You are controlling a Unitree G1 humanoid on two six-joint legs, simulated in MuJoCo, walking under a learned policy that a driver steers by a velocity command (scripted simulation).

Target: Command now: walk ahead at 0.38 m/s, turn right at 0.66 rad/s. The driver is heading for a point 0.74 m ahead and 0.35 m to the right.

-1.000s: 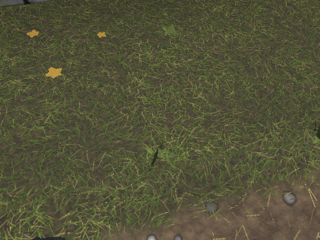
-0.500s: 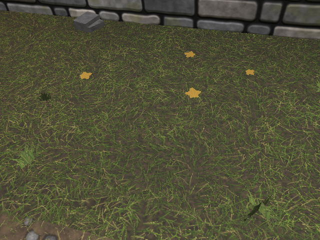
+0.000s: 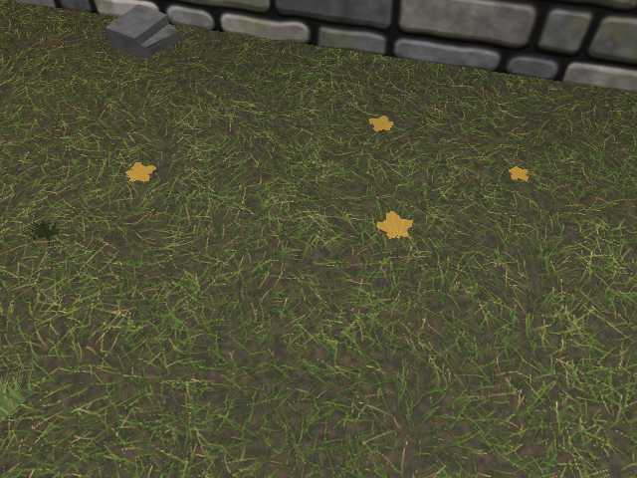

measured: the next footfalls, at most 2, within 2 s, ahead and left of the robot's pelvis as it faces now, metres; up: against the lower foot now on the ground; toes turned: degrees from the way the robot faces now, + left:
right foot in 0.16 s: +0.29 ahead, -0.04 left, +0.00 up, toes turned -9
left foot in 0.62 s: +0.45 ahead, +0.10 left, +0.00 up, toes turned -47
